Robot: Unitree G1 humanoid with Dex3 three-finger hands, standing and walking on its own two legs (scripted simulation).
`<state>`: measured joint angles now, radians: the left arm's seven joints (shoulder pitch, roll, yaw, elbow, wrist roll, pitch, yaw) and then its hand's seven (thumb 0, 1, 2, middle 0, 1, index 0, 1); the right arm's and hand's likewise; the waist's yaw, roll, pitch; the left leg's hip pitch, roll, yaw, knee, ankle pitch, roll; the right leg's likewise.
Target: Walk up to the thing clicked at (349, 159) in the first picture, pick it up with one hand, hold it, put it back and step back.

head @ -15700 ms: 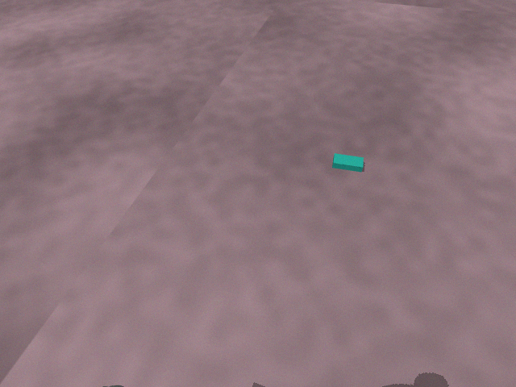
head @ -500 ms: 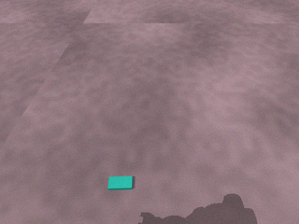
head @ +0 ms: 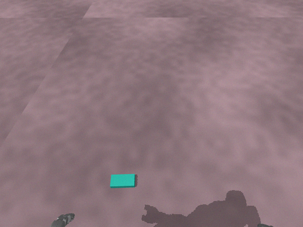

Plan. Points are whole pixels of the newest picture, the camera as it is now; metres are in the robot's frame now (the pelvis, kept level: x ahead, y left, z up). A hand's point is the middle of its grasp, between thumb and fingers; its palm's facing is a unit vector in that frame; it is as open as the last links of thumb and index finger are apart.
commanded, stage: rise first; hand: left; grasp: from above
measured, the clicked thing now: (123, 180) +0.45 +0.25 -0.76
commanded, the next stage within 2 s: none
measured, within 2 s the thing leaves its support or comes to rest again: neither
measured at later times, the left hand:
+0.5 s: hand (82, 224) +0.14 +0.26 -0.21, palm faces -0.13 -0.89 -0.44, open 13.7 cm
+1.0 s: hand out of the picture +0.13 +0.27 -0.26, palm faces -0.26 -0.81 -0.54, open 14.3 cm
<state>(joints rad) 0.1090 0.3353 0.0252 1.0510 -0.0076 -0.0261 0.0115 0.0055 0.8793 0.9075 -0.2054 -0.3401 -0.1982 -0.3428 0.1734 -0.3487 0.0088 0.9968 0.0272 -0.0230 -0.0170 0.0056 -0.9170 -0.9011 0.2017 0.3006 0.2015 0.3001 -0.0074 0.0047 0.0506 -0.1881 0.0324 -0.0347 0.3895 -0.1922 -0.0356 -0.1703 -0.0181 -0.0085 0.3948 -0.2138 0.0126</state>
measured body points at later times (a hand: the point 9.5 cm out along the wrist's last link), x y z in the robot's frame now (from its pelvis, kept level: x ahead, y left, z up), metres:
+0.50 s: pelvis +0.00 +0.01 -0.06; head +0.08 +0.02 +0.38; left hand +0.15 +0.31 -0.18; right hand +0.14 -0.25 -0.16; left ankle +0.01 +0.14 -0.74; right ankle +0.00 -0.13 -0.74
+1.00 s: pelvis -0.01 +0.01 -0.13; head +0.10 +0.03 +0.31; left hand +0.14 +0.31 -0.23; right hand +0.17 -0.23 -0.22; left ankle +0.01 +0.14 -0.74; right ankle +0.00 -0.13 -0.74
